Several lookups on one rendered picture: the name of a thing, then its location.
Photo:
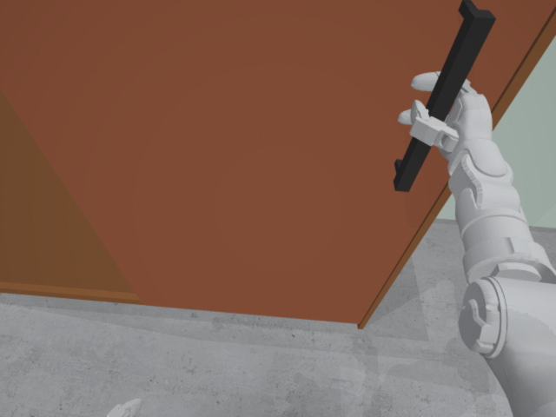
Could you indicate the left robot hand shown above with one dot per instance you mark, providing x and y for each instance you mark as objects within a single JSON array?
[{"x": 129, "y": 409}]

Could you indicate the right robot forearm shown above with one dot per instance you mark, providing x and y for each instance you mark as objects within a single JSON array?
[{"x": 492, "y": 225}]

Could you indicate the right robot hand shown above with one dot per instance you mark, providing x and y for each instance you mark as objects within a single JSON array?
[{"x": 470, "y": 118}]

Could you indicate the wardrobe door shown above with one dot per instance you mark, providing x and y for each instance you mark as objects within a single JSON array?
[
  {"x": 238, "y": 156},
  {"x": 44, "y": 237}
]

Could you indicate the right robot upper arm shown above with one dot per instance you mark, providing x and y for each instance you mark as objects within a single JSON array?
[{"x": 512, "y": 324}]

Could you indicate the handle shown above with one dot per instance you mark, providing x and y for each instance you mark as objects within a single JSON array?
[{"x": 466, "y": 47}]

